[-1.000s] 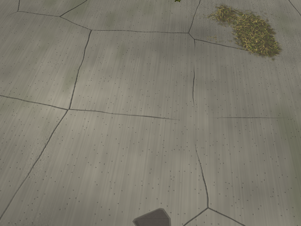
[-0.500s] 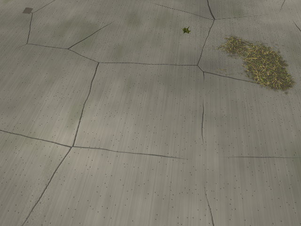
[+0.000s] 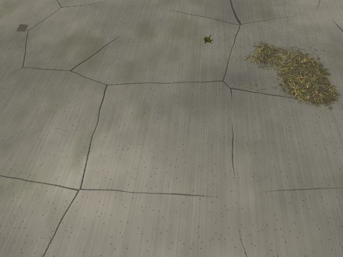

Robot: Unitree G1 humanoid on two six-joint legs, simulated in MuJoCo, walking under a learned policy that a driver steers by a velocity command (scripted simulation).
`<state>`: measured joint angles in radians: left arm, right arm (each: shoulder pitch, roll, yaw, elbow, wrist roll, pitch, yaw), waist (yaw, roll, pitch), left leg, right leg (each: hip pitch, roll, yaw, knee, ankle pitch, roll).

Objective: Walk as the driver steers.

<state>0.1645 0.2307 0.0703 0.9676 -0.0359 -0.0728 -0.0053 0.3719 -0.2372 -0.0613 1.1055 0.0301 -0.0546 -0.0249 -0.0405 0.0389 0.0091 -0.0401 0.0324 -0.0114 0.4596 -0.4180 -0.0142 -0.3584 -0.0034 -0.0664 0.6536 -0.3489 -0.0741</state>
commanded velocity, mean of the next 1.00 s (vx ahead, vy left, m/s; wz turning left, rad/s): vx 0.46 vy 0.00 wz -0.24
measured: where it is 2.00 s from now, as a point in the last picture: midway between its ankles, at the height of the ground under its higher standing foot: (243, 147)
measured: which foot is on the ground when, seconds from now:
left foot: down 0.00-0.04, up 0.06-0.54, down 0.56-1.00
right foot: up 0.00-0.00, down 0.02-0.58, up 0.60-1.00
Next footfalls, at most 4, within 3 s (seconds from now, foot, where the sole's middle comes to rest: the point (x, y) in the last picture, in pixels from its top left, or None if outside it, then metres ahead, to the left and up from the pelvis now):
0.02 right None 0.09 -0.11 -0.77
0.56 left None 0.47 0.10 -0.77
1.12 right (232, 213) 0.69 -0.22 -0.77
1.62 left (216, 147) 1.04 -0.20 -0.77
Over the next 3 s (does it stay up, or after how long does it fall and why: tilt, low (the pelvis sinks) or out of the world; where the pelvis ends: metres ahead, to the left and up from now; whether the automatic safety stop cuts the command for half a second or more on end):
stays up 1.10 -0.31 0.00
